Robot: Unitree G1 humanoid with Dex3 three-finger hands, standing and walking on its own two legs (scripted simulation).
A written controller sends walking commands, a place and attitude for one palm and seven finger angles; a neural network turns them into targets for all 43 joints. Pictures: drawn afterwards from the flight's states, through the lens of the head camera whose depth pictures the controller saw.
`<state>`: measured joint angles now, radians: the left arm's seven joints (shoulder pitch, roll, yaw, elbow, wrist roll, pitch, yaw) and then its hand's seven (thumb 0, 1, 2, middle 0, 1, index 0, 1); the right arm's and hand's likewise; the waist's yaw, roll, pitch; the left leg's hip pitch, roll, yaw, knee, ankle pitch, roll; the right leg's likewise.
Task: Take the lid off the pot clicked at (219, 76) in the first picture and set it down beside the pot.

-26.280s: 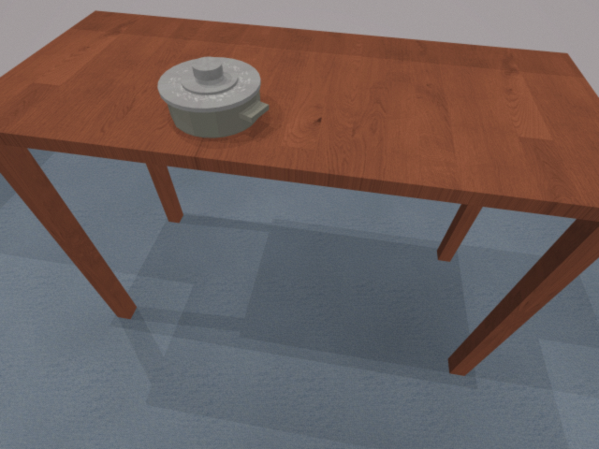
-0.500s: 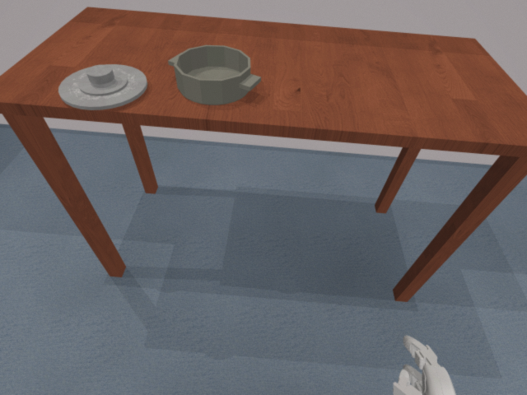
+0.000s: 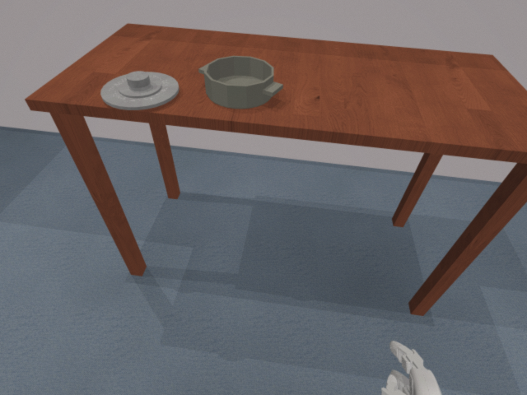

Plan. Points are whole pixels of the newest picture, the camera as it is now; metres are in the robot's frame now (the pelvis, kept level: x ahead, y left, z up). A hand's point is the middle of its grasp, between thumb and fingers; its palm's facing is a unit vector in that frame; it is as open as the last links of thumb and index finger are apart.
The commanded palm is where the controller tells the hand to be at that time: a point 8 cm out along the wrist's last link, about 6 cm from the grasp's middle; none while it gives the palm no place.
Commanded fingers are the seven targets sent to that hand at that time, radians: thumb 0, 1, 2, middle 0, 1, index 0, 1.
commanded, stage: stop stepping back and stand still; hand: left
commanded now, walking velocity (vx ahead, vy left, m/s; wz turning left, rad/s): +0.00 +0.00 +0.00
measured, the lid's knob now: (138, 79) +0.77 +0.34 +0.11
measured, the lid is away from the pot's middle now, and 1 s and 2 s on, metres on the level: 0.25 0.25 0.25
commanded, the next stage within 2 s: let the arm hang, fingers relaxed in 1.12 s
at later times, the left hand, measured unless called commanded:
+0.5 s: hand out of the picture +0.02 +0.18 -0.18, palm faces +0.11 -0.97 -0.20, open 6.8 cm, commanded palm none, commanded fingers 0.00 0.90 0.90 -0.20 -0.30 -0.20 -0.30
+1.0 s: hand out of the picture +0.13 +0.16 -0.16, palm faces +0.08 -0.97 -0.21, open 7.2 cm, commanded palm none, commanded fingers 0.00 0.90 0.90 -0.20 -0.30 -0.20 -0.30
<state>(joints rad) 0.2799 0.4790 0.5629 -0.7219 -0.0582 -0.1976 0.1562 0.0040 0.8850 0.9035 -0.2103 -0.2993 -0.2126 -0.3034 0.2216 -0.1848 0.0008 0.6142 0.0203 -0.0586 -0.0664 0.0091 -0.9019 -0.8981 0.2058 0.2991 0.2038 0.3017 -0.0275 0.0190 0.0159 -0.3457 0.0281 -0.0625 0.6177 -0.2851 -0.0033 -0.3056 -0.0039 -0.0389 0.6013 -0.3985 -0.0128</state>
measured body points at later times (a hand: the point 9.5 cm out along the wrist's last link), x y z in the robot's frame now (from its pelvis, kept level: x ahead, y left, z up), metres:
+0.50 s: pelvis +0.05 -0.02 +0.00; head +0.08 +0.01 +0.45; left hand +0.01 +0.23 -0.17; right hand +0.01 -0.26 -0.14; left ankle +0.04 +0.11 -0.73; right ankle +0.06 -0.13 -0.73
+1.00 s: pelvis +0.09 -0.02 +0.01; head +0.10 -0.02 +0.46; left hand +0.12 +0.22 -0.15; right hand +0.11 -0.24 -0.15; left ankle +0.04 +0.11 -0.73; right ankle +0.06 -0.13 -0.73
